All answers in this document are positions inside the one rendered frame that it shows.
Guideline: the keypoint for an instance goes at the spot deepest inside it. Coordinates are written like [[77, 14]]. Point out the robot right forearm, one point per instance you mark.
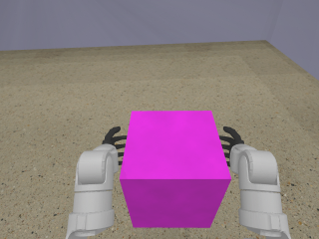
[[260, 198]]

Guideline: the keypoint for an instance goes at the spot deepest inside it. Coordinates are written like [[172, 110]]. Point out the right robot hand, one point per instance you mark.
[[232, 141]]

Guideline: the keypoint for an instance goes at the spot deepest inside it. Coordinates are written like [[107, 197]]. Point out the robot left forearm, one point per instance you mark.
[[92, 208]]

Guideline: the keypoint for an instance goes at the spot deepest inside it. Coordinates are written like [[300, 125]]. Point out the carton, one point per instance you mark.
[[174, 173]]

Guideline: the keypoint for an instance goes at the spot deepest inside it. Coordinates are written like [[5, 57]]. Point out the left robot hand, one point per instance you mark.
[[109, 139]]

